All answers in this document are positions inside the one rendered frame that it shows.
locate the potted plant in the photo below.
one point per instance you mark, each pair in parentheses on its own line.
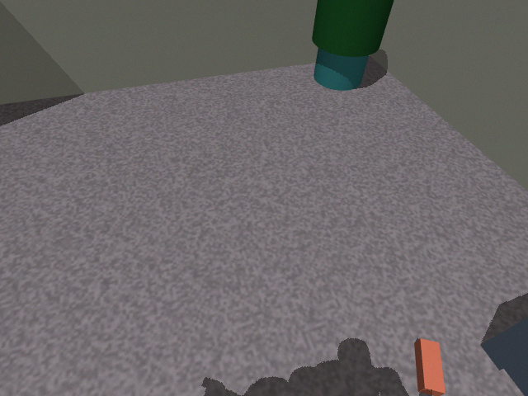
(346,32)

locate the carton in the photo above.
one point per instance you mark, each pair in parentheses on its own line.
(429,368)

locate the armchair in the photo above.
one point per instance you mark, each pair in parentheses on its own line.
(509,351)

